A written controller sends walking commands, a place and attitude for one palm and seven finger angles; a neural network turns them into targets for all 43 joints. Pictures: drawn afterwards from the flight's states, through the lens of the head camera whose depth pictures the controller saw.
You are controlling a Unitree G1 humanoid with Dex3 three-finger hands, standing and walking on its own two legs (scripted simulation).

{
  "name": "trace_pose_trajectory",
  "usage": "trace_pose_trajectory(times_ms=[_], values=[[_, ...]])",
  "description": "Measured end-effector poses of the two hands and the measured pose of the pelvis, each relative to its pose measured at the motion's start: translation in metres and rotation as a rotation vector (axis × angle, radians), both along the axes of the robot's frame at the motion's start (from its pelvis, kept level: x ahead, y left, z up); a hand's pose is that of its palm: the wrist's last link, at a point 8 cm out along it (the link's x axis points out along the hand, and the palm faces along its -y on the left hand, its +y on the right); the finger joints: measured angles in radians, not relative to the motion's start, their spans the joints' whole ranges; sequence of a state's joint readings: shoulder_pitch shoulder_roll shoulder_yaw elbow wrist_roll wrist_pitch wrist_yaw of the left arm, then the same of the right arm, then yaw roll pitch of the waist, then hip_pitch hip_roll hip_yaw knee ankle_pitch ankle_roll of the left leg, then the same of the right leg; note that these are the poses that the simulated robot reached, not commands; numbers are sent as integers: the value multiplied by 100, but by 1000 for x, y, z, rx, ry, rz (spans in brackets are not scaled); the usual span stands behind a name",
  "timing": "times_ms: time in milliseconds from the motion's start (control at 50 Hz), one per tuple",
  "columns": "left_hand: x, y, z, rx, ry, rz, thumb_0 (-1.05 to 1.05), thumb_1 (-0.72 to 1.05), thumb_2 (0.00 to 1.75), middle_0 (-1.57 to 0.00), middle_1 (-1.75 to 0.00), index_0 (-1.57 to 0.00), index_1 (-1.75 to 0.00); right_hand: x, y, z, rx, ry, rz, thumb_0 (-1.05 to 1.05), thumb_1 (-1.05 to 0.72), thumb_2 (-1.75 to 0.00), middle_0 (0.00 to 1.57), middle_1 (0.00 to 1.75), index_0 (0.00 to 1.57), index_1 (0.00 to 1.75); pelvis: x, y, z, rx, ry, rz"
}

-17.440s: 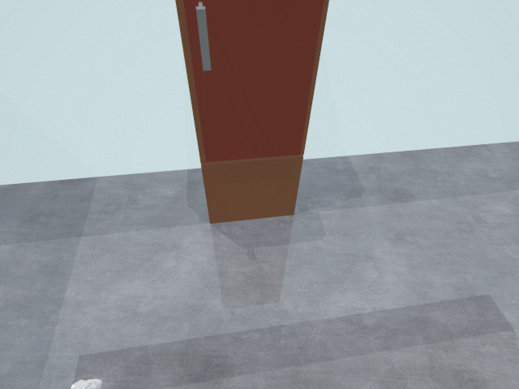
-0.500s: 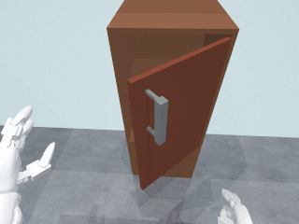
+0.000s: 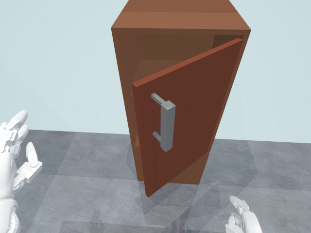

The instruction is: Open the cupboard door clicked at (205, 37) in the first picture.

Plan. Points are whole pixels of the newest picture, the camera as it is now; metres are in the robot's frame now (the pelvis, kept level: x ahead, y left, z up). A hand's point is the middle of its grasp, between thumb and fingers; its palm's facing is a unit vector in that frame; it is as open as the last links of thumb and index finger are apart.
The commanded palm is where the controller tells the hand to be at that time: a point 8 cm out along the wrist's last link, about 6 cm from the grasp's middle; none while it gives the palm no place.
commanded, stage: step back with the hand held close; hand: left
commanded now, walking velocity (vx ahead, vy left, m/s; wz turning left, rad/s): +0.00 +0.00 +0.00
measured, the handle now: (161, 123) +0.35 +0.04 +0.13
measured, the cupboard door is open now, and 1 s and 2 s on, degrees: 42 42 42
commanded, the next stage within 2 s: stop stepping back and stand still in 1.28 s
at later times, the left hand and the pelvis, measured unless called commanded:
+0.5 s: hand (25, 179) +0.16 +0.27 +0.15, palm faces +0.35 -0.78 -0.53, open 7.4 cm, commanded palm +0.10 +0.31 +0.17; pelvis -0.05 +0.02 -0.01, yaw -2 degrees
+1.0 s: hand out of the picture +0.09 +0.28 +0.16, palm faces +0.44 -0.78 -0.44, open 7.4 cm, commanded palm +0.02 +0.31 +0.17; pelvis -0.13 +0.02 -0.01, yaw -2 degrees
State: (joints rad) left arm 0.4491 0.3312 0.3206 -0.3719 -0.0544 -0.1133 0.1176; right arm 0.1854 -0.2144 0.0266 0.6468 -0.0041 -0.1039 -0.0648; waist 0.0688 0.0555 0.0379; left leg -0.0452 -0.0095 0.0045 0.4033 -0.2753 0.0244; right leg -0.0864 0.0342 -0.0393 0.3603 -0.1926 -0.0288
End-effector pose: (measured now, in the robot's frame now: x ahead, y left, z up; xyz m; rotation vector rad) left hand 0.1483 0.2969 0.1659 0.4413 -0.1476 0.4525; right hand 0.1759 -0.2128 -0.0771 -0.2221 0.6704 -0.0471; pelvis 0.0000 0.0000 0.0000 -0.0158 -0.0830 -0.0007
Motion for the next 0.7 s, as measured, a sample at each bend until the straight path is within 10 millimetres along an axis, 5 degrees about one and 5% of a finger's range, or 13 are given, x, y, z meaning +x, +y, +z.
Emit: trace_pose_trajectory(times_ms=[160,340,700], values=[[3,10,9,74,-7,-4,1,89,90,-21,-30,-21,-31,-5,-4,-1,5,19,-21,1,-90,-90,20,30,20,30,-4,1,-1,-6,44,-4],[1,4,-5,110,91,-105,1,89,90,-21,-30,-21,-31,-32,-21,-1,-42,58,-128,1,-91,-90,20,30,20,30,-21,13,-4,5,90,-27],[-66,21,-5,149,-70,-80,1,89,90,-21,-30,-21,-31,-112,-5,-14,-72,58,-121,1,-90,-90,20,30,20,30,-85,26,-24,2,80,-18]])
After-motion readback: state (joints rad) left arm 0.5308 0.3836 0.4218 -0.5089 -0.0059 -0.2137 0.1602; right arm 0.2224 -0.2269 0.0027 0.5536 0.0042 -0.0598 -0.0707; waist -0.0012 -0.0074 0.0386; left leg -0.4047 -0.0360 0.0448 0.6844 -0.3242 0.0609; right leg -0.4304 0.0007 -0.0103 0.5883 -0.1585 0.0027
